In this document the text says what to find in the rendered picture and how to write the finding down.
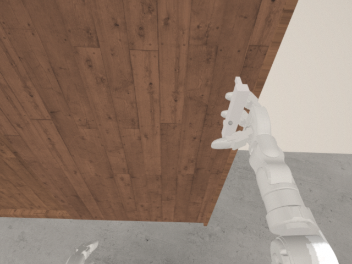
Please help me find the right robot hand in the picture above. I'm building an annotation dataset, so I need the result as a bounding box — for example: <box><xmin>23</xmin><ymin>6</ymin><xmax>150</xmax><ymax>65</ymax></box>
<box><xmin>211</xmin><ymin>91</ymin><xmax>272</xmax><ymax>150</ymax></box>

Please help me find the left robot hand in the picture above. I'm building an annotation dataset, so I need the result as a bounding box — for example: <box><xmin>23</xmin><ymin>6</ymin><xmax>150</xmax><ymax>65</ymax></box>
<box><xmin>66</xmin><ymin>240</ymin><xmax>98</xmax><ymax>264</ymax></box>

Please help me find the handle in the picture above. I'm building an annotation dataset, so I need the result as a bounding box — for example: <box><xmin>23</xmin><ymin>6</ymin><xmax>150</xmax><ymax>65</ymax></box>
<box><xmin>221</xmin><ymin>76</ymin><xmax>250</xmax><ymax>138</ymax></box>

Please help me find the wardrobe door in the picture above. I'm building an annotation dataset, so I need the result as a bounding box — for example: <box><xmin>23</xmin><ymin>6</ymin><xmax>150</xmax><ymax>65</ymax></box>
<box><xmin>0</xmin><ymin>132</ymin><xmax>65</xmax><ymax>211</ymax></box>
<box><xmin>0</xmin><ymin>0</ymin><xmax>286</xmax><ymax>223</ymax></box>

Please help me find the robot right forearm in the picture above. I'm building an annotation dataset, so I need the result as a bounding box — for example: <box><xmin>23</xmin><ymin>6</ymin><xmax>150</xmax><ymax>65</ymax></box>
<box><xmin>249</xmin><ymin>134</ymin><xmax>339</xmax><ymax>264</ymax></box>

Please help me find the robot right upper arm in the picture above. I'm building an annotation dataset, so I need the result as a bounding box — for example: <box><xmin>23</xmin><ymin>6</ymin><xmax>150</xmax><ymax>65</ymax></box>
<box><xmin>271</xmin><ymin>235</ymin><xmax>337</xmax><ymax>264</ymax></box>

